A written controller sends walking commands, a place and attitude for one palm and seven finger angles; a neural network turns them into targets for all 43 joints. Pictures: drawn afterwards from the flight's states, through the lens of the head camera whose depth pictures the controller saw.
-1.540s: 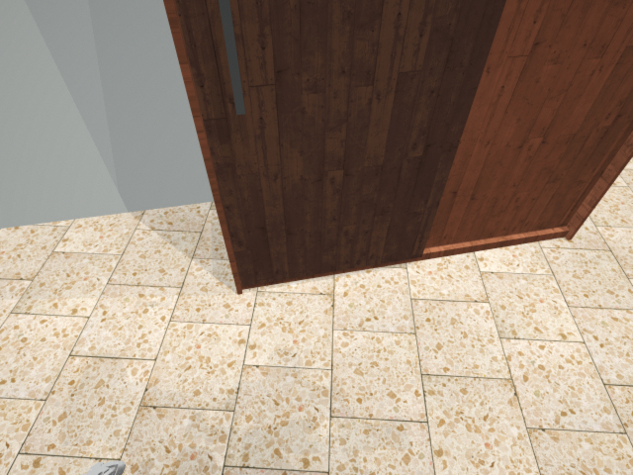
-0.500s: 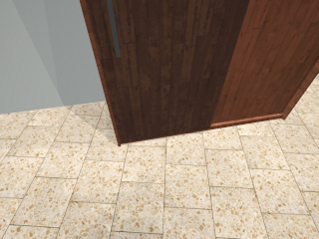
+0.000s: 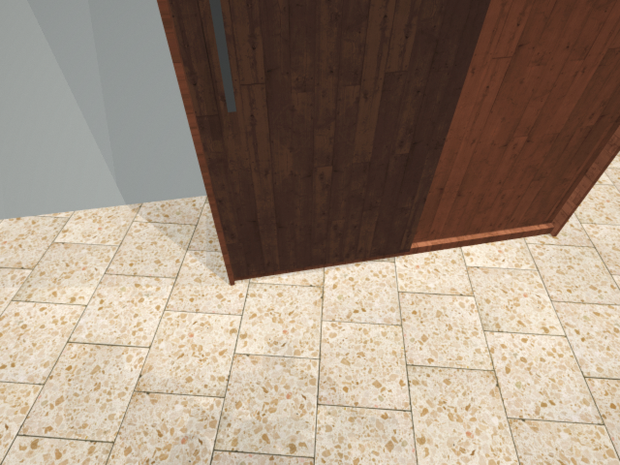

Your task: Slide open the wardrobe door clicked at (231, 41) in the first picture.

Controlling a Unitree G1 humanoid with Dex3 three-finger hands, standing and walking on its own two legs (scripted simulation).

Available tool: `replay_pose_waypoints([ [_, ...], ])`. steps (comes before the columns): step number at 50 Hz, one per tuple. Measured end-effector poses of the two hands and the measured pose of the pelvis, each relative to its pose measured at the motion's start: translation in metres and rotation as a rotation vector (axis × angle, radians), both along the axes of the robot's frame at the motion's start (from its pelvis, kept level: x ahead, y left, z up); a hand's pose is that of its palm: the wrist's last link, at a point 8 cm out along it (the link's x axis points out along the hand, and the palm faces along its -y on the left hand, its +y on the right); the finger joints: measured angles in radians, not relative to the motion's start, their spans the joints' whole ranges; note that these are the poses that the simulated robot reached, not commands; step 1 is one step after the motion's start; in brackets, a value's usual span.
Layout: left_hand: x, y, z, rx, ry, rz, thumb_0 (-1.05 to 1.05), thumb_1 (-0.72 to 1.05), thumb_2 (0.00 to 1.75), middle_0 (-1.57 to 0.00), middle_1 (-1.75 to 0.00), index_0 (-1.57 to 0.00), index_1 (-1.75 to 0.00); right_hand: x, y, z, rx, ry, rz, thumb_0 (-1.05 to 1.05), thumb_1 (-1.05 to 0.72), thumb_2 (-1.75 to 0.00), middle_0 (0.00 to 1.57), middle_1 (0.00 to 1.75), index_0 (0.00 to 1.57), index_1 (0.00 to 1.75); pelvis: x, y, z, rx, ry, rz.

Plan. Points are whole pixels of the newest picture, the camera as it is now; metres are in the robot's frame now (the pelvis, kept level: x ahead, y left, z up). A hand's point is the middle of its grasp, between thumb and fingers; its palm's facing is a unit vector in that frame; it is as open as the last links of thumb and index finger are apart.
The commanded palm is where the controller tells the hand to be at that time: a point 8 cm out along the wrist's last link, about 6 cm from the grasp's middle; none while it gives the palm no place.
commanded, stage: turn to face it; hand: left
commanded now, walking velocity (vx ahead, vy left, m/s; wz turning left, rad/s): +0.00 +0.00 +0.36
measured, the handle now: (223, 52) +0.88 +0.25 +0.14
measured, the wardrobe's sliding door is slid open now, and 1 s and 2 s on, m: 0.00 0.00 0.00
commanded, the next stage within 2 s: take the last steps up to it in 0.56 s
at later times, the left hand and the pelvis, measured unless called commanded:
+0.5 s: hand out of the picture +0.01 +0.21 -0.19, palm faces +0.10 -0.97 -0.24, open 7.4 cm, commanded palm none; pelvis -0.02 +0.01 -0.02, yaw +6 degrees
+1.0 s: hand out of the picture -0.10 +0.17 -0.19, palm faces +0.26 -0.96 -0.14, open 7.4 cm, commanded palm none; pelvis -0.01 +0.02 -0.01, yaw +12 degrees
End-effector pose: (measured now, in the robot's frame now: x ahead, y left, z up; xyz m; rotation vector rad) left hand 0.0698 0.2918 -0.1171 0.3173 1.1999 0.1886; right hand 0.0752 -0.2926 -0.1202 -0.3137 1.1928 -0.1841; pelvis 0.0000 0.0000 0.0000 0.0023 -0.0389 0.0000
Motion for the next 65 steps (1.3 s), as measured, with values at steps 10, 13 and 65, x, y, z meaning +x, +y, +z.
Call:
replay_pose_waypoints([
  [10,-0.006,-0.003,-0.003,0.000,-0.008,0.033,0.01,0.90,0.90,-0.20,-0.30,-0.20,-0.30,-0.003,0.006,-0.006,0.010,0.022,0.017,0.00,-0.90,-0.90,0.20,0.29,0.20,0.30,-0.004,0.000,-0.003,0.000,0.007,0.030],
  [13,-0.014,-0.009,-0.009,-0.015,-0.003,0.054,0.01,0.90,0.90,-0.20,-0.30,-0.20,-0.30,-0.007,0.017,-0.013,0.033,0.041,0.028,0.00,-0.90,-0.90,0.20,0.29,0.20,0.30,-0.007,0.000,-0.006,-0.002,0.013,0.045],
  [65,0.029,-0.055,-0.038,-0.155,0.037,0.210,0.01,0.91,0.90,-0.19,-0.30,-0.20,-0.30,-0.057,0.064,-0.039,0.149,0.397,-0.059,0.00,-0.90,-0.90,0.20,0.29,0.21,0.30,0.088,-0.008,-0.021,0.000,0.028,0.175],
])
